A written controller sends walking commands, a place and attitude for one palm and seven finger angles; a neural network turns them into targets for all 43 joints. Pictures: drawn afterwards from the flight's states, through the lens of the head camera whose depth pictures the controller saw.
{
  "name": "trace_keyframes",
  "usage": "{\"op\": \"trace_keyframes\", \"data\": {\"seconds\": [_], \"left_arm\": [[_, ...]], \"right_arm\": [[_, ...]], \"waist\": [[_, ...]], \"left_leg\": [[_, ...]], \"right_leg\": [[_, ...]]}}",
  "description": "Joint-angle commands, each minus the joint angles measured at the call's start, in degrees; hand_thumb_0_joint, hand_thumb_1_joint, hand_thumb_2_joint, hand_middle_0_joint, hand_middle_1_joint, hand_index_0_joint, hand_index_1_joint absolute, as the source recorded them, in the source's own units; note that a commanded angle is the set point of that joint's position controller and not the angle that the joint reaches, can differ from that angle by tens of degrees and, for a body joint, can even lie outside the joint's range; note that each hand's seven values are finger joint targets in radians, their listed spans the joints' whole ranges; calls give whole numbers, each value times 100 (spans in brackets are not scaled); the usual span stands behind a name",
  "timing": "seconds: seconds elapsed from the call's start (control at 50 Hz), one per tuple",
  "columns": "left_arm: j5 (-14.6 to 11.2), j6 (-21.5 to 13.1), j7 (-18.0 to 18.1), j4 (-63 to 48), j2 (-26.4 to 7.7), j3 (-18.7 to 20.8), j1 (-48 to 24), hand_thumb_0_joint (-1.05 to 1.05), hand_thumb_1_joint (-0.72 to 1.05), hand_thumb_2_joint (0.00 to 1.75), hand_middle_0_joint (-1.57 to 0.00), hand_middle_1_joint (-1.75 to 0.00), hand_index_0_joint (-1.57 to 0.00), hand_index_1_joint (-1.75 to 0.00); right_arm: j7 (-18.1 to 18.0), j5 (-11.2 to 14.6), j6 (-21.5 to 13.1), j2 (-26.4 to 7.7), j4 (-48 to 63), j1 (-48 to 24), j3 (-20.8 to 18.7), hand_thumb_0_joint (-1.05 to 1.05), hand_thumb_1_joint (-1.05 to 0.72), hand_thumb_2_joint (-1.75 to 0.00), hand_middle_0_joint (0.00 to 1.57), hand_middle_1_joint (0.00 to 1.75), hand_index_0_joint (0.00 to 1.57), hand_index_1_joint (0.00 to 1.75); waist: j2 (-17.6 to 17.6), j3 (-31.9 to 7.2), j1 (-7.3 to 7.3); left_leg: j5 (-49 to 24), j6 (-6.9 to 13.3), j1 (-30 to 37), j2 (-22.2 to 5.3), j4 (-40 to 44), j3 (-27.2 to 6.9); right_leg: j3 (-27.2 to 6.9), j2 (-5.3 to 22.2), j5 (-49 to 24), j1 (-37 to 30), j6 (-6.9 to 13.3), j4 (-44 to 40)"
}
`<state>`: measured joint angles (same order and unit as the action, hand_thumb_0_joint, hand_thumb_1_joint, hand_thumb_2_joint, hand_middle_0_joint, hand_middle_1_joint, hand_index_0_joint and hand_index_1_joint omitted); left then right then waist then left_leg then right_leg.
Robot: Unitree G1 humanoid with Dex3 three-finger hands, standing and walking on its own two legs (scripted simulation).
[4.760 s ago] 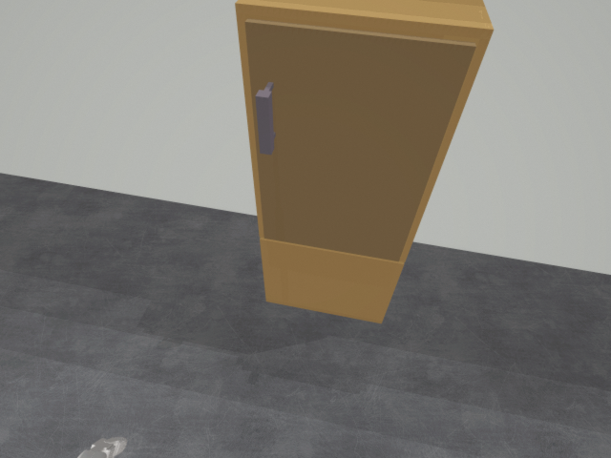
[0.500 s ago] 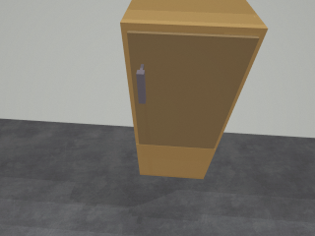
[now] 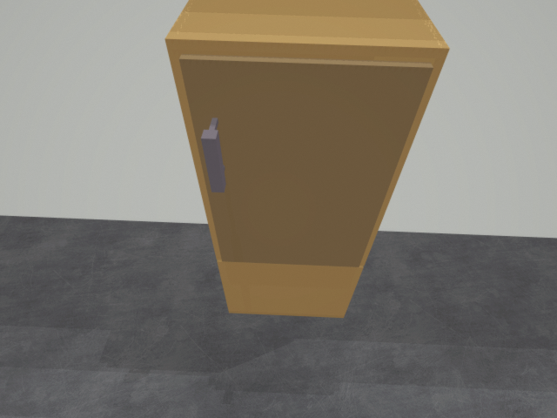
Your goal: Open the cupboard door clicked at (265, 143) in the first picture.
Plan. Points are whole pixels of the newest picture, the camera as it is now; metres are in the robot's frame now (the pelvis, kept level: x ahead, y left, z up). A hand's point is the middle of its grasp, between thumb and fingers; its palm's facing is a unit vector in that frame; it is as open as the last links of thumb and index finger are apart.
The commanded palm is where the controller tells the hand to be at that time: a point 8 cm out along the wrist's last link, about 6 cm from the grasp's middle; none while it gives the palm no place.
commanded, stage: come to a stop and stand still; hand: left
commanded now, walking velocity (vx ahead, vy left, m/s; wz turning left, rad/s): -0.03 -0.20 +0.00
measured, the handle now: (216, 155) +0.55 +0.14 +0.06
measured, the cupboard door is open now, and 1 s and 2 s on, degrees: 0 0 0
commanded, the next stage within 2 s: look again from close up in 1.46 s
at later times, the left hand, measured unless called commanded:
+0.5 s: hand out of the picture -0.01 +0.11 -0.15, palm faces +0.09 -0.97 -0.25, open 7.3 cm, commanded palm none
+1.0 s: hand out of the picture -0.02 +0.15 -0.18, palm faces +0.06 -0.99 -0.13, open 7.3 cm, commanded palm none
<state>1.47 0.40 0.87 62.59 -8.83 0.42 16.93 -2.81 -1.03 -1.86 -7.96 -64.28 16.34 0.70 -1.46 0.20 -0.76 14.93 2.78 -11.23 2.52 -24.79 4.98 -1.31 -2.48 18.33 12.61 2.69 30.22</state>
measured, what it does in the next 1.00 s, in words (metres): steps on the spot: left foot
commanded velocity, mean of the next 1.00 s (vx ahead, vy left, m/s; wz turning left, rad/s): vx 0.00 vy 0.07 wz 0.00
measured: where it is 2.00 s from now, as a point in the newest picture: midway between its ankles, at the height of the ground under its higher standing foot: outside the picture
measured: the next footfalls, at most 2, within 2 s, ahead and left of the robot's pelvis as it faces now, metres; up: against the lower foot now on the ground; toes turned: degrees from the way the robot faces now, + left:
left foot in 0.80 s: +0.04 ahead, +0.11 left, +0.00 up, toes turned +2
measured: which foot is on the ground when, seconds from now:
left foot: down 0.00-0.14, up 0.16-0.78, down 0.80-1.00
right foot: down 0.00-1.00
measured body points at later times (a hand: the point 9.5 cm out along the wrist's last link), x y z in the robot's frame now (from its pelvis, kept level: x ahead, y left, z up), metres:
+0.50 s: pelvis +0.00 -0.06 +0.01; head +0.02 -0.09 +0.46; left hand -0.02 +0.16 -0.13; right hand +0.05 -0.30 -0.16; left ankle -0.02 +0.09 -0.67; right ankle -0.02 -0.10 -0.74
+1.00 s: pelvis +0.00 +0.00 +0.01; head +0.00 +0.02 +0.46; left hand -0.02 +0.21 -0.16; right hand +0.02 -0.23 -0.15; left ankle +0.00 +0.11 -0.74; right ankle -0.02 -0.10 -0.74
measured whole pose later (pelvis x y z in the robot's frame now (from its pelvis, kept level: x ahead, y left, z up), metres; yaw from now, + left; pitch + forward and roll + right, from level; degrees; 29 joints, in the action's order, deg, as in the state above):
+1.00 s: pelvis +0.00 +0.00 +0.01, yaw +0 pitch +0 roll +0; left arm 1.0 -0.7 1.2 63.3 -7.7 -0.2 18.6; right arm -2.2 -0.6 -1.3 -8.4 -63.5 16.2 1.2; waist -2.0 -0.1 1.5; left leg 13.2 0.5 -10.5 -0.4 -24.0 1.8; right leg 1.7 -1.3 13.9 9.0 1.6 23.2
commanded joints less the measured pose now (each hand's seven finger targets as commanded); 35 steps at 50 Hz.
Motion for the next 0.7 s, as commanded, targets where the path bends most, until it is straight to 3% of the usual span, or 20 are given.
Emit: {"op": "trace_keyframes", "data": {"seconds": [0.0, 0.04, 0.06, 0.08, 0.1, 0.12, 0.14, 0.16, 0.22, 0.28, 0.34, 0.44, 0.52, 0.64, 0.68], "left_arm": [[5, 46, -26, -368, -358, 167, 339, 0, 90, 90, -20, -30, -20, -30], [12, 66, -41, -432, -311, 208, 354, 0, 90, 90, -20, -30, -20, -30], [7, 36, -37, -391, -218, 207, 514, 0, 90, 90, -20, -30, -20, -30], [15, -30, -23, -316, -226, 201, 735, 0, 90, 90, -20, -30, -20, -30], [25, -101, 24, -267, -461, 205, 803, 0, 90, 90, -20, -30, -20, -30], [-21, -161, 79, -230, -686, 181, 708, 0, 90, 90, -20, -30, -20, -30], [-73, -211, 110, -249, -701, 132, 605, 0, 90, 90, -20, -30, -20, -30], [-60, -242, 136, -262, -701, 125, 528, 0, 90, 90, -20, -30, -20, -30], [-41, -283, 212, -275, -762, 150, 493, 0, 90, 90, -20, -30, -20, -30], [-63, -253, 234, -245, -871, 189, 688, 0, 90, 90, -20, -30, -20, -30], [-61, -196, 253, -281, -895, 239, 739, 0, 90, 90, -20, -30, -20, -30], [-26, -163, 231, -478, -853, 282, 630, 0, 90, 90, -20, -30, -20, -30], [3, -207, 186, -543, -739, 261, 667, 0, 90, 90, -20, -30, -20, -30], [24, -231, 118, -502, -773, 215, 765, 0, 90, 90, -20, -30, -20, -30], [9, -231, 109, -447, -773, 209, 710, 0, 90, 90, -20, -30, -20, -30]], "right_arm": [[-161, -43, 40, -1047, 196, 517, -321, 0, -90, -90, 20, 30, 20, 30], [-159, -59, 61, -1058, 268, 401, -351, 0, -90, -90, 20, 30, 20, 30], [-140, -57, 58, -997, 312, 216, -328, 0, -90, -90, 20, 30, 20, 30], [-111, -32, 40, -882, 339, 90, -297, 0, -90, -90, 20, 30, 20, 30], [-73, 30, 27, -641, 368, 94, -245, 0, -90, -90, 20, 30, 20, 30], [-24, 57, 56, -361, 374, 163, -163, 0, -90, -90, 20, 30, 20, 30], [3, 62, 101, -331, 340, 151, -157, 0, -90, -90, 20, 30, 20, 30], [18, 66, 128, -353, 332, 92, -172, 0, -90, -90, 20, 30, 20, 30], [17, 109, 146, -353, 245, 143, -183, 0, -90, -90, 20, 30, 20, 30], [32, 117, 246, -427, 314, 69, -225, 0, -90, -90, 20, 30, 20, 30], [73, 98, 360, -551, 456, -115, -297, 0, -90, -90, 20, 30, 20, 30], [180, 64, 471, -661, 639, -252, -386, 0, -90, -90, 20, 30, 20, 30], [234, 45, 408, -597, 735, -332, -369, 0, -90, -90, 20, 30, 20, 30], [229, 72, 274, -461, 783, -464, -267, 0, -90, -90, 20, 30, 20, 30], [207, 65, 209, -397, 710, -262, -223, 0, -90, -90, 20, 30, 20, 30]], "waist": [[680, 182, -22], [636, 134, 36], [607, 138, 172], [332, 2, 272], [-434, -186, 223], [-1026, -234, 110], [-950, -145, 122], [-848, 8, 138], [-242, 106, 158], [-203, -160, 263], [-347, -59, 321], [-520, 235, 268], [-663, 339, 260], [-607, 328, 310], [-535, 250, 235]], "left_leg": [[-2721, 880, 694, -2169, 532, -1861], [-2981, 899, 497, -2184, 354, -1664], [-2833, 713, 134, -1902, 166, -1340], [-2240, 394, -214, -1443, -144, -962], [-1020, -1, -640, -835, -569, -371], [489, -231, -850, -423, -757, -90], [1232, -276, -760, -385, -1101, -218], [1354, -260, -858, -419, -1399, -360], [1252, -270, -1192, -394, -1770, -446], [1056, -382, -1431, -289, -2173, -457], [826, -458, -1633, -227, -2611, -511], [356, -485, -1777, -272, -3053, -684], [172, -456, -1732, -349, -2701, -633], [431, -384, -1013, -357, -1349, -434], [214, -346, -464, -342, -629, -393]], "right_leg": [[-14, 332, 492, 1136, -54, 858], [-14, 402, 580, 916, -50, 762], [-17, 444, 56, 415, -47, 228], [-223, 504, -1129, -158, -47, -412], [-915, 1028, -2319, -655, -1, -687], [-1333, 1641, -3183, -837, 111, -966], [-1508, 1883, -3262, -581, 281, -1208], [-1560, 1862, -3645, -528, 256, -1240], [-1382, 1893, -5026, -904, 181, -1009], [-1144, 1858, -5751, -1424, 115, -847], [-1095, 1854, -5293, -1350, 109, -970], [-1197, 1821, -2700, -679, 284, -1490], [-1231, 1686, -1332, -496, 414, -1769], [-1139, 1616, -1195, -290, 655, -1780], [-984, 1502, -1203, -105, 634, -1614]]}}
